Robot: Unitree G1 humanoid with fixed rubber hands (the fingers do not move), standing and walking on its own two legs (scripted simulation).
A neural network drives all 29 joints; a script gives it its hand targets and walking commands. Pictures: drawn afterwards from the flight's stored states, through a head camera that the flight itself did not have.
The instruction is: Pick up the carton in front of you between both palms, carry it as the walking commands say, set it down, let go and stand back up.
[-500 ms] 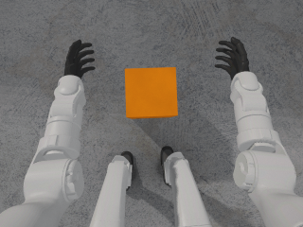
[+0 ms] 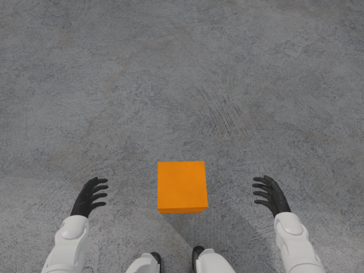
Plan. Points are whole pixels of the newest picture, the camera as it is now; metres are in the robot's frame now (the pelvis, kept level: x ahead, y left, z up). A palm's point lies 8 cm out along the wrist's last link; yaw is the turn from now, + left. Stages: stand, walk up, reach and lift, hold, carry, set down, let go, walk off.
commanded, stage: let go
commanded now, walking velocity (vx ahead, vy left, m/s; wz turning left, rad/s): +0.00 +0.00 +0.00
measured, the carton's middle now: (181, 189) +0.40 -0.02 -0.63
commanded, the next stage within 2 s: stand in 0.62 s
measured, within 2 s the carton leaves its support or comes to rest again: neither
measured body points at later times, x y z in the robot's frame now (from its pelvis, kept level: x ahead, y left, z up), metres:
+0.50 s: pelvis +0.01 +0.01 +0.02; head +0.02 +0.01 +0.47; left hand +0.18 +0.24 -0.05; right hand +0.18 -0.22 -0.05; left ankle -0.02 +0.12 -0.72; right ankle +0.00 -0.11 -0.72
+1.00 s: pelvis +0.05 +0.00 +0.01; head +0.04 +0.01 +0.46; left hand +0.17 +0.26 -0.11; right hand +0.13 -0.27 -0.09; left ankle -0.02 +0.12 -0.72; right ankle +0.00 -0.11 -0.72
